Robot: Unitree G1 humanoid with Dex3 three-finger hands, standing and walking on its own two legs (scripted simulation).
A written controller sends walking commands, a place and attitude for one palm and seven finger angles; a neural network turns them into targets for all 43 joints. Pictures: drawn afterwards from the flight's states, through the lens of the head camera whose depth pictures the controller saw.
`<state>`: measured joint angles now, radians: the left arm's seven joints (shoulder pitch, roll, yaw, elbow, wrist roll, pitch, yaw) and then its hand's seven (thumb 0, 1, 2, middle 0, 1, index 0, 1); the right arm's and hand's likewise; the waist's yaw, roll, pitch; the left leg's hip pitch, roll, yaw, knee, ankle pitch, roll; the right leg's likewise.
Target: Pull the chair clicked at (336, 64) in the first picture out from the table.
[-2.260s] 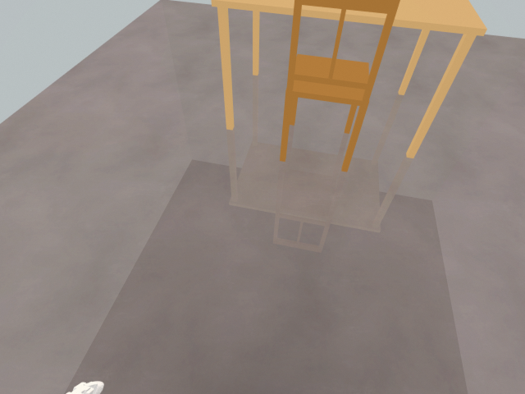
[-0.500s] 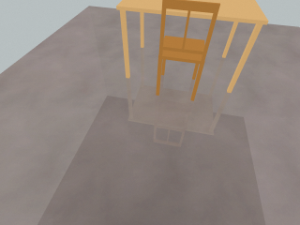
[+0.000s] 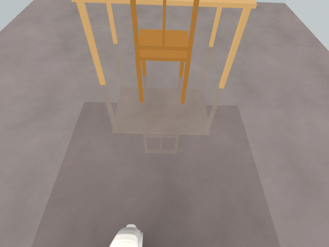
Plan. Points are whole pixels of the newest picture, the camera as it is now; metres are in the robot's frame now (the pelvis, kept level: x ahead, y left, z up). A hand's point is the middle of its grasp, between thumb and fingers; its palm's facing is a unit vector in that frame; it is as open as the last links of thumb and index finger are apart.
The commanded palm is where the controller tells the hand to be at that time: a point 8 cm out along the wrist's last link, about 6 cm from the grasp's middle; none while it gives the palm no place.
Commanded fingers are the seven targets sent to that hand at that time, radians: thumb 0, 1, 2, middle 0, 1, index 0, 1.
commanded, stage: walk to a spot facing it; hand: left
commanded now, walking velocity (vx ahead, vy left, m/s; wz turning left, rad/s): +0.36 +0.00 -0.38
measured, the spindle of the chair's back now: (164, 23) +1.29 +0.14 -0.10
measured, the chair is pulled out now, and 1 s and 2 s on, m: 0.00 0.00 0.00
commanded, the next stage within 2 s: turn to face it in 1.20 s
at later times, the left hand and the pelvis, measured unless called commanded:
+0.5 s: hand (124, 159) +0.40 +0.18 -0.15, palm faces -0.29 -0.93 -0.21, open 7.4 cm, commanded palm none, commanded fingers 0.00 0.90 0.90 -0.20 -0.30 -0.20 -0.30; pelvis +0.20 +0.03 +0.00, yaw -15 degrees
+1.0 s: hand (132, 145) +0.48 +0.18 -0.20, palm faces -0.31 -0.94 -0.17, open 7.3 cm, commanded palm none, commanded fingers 0.00 0.90 0.90 -0.20 -0.30 -0.20 -0.30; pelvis +0.42 -0.01 -0.01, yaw -23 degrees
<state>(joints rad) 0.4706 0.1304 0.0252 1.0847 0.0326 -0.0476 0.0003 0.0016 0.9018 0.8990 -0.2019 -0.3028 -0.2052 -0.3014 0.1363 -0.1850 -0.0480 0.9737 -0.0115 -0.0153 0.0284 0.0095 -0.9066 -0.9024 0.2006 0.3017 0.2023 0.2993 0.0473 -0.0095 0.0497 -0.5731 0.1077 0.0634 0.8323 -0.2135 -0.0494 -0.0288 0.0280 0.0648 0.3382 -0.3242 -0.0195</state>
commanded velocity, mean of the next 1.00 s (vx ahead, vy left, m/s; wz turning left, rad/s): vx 0.36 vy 0.00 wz -0.33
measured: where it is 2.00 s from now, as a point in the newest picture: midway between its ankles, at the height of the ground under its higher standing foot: (188, 177)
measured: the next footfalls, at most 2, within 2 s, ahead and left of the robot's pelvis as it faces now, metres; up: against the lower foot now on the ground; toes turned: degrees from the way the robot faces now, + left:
left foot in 0.10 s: +0.18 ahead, +0.15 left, +0.00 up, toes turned +4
right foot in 0.58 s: +0.34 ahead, -0.14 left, +0.00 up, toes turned -25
